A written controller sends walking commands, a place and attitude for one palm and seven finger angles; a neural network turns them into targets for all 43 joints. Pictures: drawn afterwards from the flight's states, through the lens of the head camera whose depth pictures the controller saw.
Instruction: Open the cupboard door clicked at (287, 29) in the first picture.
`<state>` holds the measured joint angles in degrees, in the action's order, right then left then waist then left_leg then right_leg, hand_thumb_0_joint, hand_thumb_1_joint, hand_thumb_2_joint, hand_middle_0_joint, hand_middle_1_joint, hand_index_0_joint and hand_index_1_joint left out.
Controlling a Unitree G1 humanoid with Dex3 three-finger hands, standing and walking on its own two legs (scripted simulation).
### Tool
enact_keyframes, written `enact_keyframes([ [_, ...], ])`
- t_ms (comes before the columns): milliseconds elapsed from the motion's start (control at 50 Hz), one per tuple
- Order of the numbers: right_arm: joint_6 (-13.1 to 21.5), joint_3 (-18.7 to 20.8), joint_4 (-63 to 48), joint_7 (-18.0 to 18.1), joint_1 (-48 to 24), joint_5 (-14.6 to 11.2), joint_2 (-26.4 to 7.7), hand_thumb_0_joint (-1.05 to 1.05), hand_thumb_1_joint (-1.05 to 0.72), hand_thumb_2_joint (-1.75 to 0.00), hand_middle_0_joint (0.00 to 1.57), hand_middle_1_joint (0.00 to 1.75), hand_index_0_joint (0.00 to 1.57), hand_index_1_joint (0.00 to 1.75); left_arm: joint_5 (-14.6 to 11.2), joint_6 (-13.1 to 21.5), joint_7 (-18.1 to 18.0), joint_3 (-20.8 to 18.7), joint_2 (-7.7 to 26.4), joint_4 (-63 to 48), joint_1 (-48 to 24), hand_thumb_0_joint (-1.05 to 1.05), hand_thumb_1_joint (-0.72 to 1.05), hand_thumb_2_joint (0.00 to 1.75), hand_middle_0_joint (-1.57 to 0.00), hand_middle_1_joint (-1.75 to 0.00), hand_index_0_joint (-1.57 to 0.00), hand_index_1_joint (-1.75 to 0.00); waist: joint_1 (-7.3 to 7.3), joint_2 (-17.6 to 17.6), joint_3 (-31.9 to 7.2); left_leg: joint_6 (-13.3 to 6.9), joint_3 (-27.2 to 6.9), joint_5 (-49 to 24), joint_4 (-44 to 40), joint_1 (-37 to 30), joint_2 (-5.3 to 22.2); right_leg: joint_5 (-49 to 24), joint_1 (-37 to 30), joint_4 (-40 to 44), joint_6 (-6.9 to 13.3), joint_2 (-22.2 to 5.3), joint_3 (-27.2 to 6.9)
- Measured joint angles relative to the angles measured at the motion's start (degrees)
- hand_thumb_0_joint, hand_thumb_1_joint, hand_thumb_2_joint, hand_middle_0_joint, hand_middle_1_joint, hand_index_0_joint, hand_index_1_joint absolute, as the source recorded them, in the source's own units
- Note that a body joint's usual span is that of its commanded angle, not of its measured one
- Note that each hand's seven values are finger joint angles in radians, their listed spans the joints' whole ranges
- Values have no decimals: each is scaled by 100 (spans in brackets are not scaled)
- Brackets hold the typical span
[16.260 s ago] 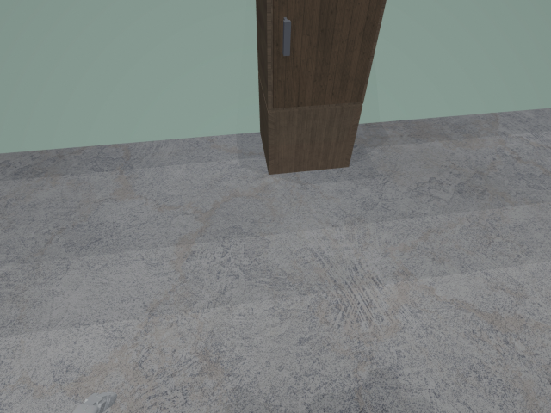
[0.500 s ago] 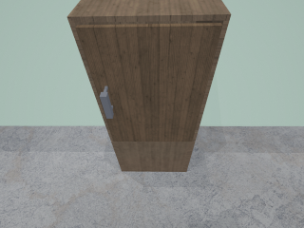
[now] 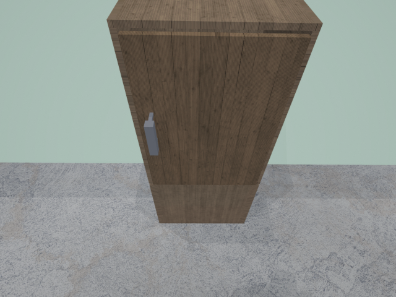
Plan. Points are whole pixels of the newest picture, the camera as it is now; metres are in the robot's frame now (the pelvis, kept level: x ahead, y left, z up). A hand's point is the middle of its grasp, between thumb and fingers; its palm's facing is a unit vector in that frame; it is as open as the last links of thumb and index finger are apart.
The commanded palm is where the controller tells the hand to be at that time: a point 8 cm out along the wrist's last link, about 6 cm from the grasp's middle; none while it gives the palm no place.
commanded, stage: come to a stop and stand still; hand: left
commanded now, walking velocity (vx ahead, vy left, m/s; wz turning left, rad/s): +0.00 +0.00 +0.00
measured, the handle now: (152, 133) +0.54 +0.17 -0.03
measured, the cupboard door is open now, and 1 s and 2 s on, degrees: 0 0 0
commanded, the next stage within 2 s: look again from close up in 0.38 s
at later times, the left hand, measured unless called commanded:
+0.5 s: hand out of the picture +0.04 +0.18 -0.18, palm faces +0.00 -0.98 -0.21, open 7.4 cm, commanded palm none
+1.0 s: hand out of the picture +0.04 +0.17 -0.17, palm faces +0.00 -0.97 -0.22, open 7.4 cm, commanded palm none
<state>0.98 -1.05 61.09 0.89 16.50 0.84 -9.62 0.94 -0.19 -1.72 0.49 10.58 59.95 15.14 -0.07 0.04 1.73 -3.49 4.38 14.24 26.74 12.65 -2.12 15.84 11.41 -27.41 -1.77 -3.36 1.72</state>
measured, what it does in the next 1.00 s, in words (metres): stands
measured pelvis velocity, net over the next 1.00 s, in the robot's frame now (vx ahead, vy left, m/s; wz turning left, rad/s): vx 0.02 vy -0.02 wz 0.00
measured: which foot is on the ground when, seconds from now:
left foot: down 0.00-1.00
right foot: down 0.00-1.00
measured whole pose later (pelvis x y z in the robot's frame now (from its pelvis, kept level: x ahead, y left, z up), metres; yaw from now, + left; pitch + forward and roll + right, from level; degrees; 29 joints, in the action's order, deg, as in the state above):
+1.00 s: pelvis +0.02 -0.02 +0.00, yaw +0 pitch -1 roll +0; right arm 1.5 -0.8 65.5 1.3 11.2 0.5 -11.6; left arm 0.8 0.4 -1.3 0.4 12.1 63.3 12.5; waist 0.5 0.9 2.3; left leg -1.6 3.9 13.9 23.2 8.8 -0.9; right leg 15.9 7.9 -24.3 -0.6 -2.0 2.2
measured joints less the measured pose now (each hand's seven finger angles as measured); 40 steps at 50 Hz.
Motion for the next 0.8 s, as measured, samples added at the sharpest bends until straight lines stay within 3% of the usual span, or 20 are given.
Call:
enact_keyframes([
  [260,83,22,171,56,-304,-31,-64,0,-91,-90,20,30,20,30,-10,27,-3,17,-26,273,2,0,91,89,-20,-30,-20,-30,63,72,46,2,20,120,-23,-193,0,83,-204,71,-52,1,-22],
  [800,65,23,379,47,-523,-30,-171,0,-91,-90,20,30,20,30,-8,47,31,-9,133,307,-254,0,91,89,-20,-30,-20,-30,58,97,73,122,-16,13,-281,-343,79,26,-321,258,53,91,12],
])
